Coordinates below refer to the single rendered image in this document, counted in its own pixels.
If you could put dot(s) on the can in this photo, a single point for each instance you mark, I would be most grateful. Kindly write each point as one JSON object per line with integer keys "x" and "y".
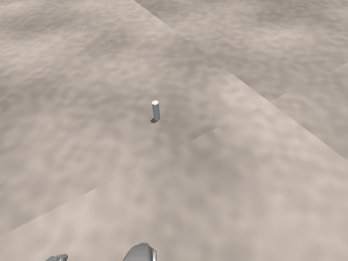
{"x": 156, "y": 113}

